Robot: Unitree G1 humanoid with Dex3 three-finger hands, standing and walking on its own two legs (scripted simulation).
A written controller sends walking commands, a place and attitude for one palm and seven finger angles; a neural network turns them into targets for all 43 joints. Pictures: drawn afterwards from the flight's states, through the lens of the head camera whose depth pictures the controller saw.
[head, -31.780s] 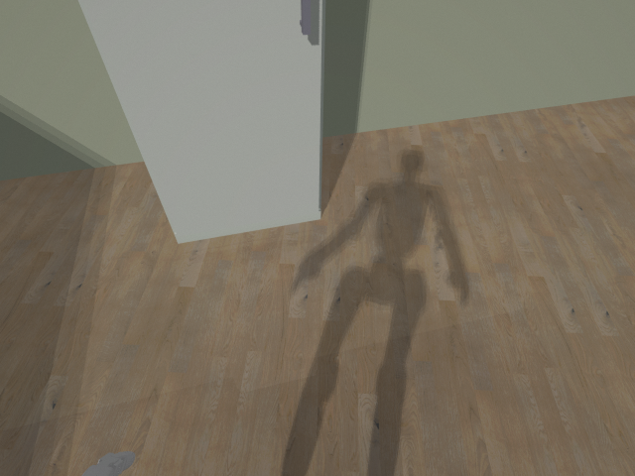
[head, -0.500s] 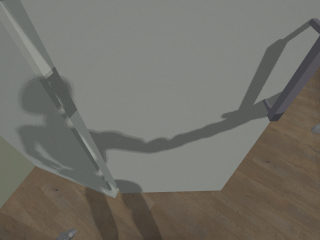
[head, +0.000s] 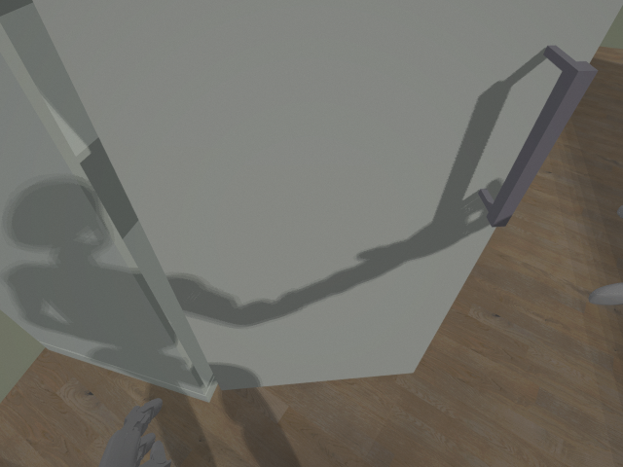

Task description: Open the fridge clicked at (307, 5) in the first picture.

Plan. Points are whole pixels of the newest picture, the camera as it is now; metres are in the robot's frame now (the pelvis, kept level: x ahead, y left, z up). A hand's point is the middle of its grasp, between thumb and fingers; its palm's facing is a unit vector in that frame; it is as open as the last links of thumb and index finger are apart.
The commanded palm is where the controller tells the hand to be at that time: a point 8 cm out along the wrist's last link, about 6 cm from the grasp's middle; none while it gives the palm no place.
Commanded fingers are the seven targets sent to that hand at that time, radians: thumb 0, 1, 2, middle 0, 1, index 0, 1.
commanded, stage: slip the hand off the handle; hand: right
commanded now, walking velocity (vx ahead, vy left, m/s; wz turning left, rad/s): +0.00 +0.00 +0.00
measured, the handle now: (522, 147) +0.47 -0.25 +0.19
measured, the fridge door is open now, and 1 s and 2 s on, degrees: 68 68 68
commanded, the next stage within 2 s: draw the hand back to the body in 0.16 s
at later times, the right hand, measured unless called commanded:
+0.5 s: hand out of the picture +0.28 -0.31 +0.18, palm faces +0.10 +0.99 -0.03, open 14.7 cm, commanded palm +0.23 -0.36 +0.18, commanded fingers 0.00 0.55 -0.20 0.25 1.15 0.25 1.15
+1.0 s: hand out of the picture +0.23 -0.32 +0.17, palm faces +0.54 +0.80 -0.27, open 13.5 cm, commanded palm +0.18 -0.33 +0.18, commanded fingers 0.00 -0.07 -0.50 0.23 0.79 0.23 0.79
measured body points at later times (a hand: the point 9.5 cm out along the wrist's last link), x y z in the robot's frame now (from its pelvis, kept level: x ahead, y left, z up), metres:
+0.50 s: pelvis +0.00 +0.01 +0.01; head -0.01 +0.01 +0.46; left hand +0.18 +0.25 -0.06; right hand +0.27 -0.37 +0.18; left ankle +0.01 +0.13 -0.73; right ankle +0.00 -0.11 -0.72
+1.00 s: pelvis -0.01 +0.00 +0.01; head -0.02 +0.01 +0.46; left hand +0.18 +0.22 -0.06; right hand +0.19 -0.36 +0.18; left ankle +0.01 +0.13 -0.73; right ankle +0.00 -0.11 -0.73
